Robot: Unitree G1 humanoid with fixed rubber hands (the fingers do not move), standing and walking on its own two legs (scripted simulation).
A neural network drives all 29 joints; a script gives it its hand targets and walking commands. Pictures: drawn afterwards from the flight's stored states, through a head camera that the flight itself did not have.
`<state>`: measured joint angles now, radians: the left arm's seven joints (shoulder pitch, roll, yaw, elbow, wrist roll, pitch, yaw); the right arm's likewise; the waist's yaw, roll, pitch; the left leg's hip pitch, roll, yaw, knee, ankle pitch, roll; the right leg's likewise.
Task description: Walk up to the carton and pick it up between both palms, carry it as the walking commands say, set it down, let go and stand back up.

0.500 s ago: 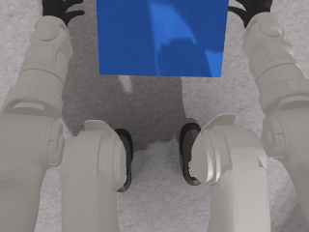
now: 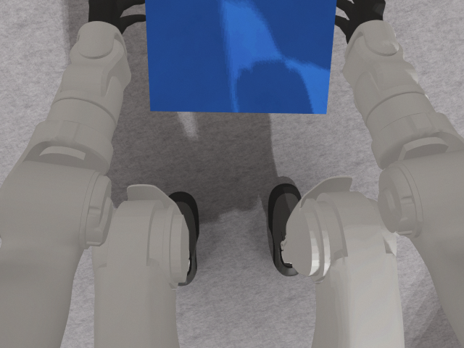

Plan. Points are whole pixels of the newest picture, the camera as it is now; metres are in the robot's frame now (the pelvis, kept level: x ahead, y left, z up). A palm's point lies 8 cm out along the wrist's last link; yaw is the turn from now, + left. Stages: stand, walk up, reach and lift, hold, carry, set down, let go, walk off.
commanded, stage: reach and lift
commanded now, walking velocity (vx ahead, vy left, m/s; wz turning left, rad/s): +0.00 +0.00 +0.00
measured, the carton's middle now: (236, 28) +0.54 -0.01 -0.26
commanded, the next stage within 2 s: none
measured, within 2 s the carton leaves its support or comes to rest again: leaves its support in 0.76 s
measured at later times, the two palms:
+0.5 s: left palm (112, 18) +0.53 +0.15 -0.19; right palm (361, 20) +0.52 -0.17 -0.18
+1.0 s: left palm (98, 25) +0.52 +0.17 -0.17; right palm (359, 12) +0.53 -0.15 -0.15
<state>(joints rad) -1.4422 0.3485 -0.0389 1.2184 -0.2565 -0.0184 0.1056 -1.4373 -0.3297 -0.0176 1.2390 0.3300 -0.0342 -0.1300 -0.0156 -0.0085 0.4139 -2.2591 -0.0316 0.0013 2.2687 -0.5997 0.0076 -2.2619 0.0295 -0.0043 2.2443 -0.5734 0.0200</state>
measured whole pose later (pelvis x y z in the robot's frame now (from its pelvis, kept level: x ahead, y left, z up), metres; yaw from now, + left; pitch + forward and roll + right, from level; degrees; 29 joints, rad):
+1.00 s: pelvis -0.01 +0.00 +0.00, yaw +1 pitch +25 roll -2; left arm -1.43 0.34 0.02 1.11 -0.22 0.14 0.20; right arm -1.45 -0.27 -0.16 1.08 0.19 0.13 -0.16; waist -0.03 0.01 0.52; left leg -2.16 -0.09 -0.01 2.30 -0.58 -0.02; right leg -2.15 0.09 0.03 2.28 -0.58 0.08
